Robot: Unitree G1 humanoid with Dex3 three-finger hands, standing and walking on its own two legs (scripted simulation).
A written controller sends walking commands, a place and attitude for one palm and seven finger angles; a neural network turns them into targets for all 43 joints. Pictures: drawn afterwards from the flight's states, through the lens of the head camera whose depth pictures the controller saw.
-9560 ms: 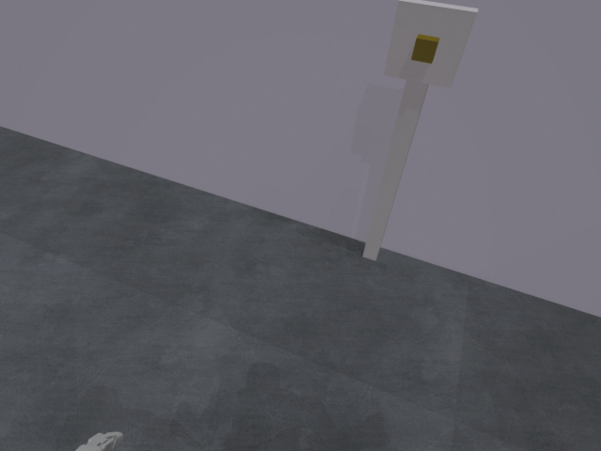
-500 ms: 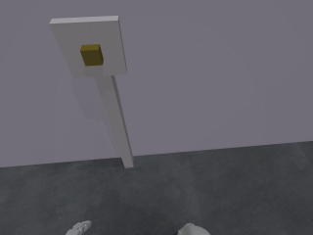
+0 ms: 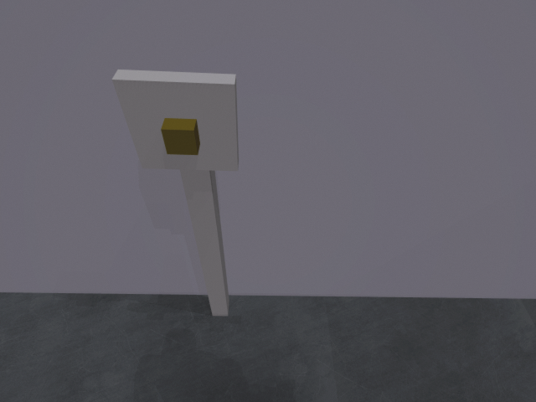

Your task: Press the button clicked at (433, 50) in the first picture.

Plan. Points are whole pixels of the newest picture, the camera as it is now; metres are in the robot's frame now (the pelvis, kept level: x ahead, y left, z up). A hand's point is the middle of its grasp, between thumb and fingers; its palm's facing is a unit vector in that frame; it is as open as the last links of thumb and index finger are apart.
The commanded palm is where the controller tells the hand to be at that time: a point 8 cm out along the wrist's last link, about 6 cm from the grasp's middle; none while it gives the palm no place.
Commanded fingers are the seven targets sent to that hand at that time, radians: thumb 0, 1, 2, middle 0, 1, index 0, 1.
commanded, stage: come to a stop and stand still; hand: left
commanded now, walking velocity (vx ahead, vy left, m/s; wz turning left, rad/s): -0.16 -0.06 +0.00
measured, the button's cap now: (182, 135) +0.48 +0.20 +0.13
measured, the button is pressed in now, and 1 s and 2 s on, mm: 0 0 0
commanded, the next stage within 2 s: look again from close up in 1.00 s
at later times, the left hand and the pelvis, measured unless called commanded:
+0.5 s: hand out of the picture -0.04 +0.12 -0.17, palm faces +0.06 -0.98 -0.21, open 7.3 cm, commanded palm none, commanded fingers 0.00 0.90 0.90 -0.20 -0.30 -0.20 -0.30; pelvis -0.08 -0.06 +0.00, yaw +2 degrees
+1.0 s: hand out of the picture -0.15 +0.11 -0.17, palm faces +0.07 -0.99 -0.15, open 7.4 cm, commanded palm none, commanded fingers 0.00 0.90 0.90 -0.20 -0.30 -0.20 -0.30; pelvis -0.11 -0.04 +0.01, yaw +0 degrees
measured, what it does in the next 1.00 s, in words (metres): walks backwards: right foot, then left foot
